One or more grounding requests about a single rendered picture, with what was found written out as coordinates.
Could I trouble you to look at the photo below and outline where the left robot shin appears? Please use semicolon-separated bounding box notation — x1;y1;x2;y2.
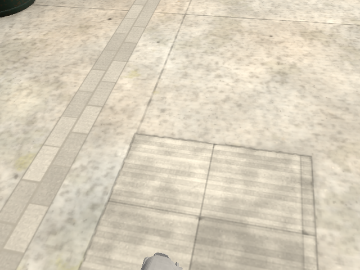
141;253;168;270

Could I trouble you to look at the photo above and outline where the left robot thigh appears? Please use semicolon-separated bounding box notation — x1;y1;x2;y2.
142;255;183;270

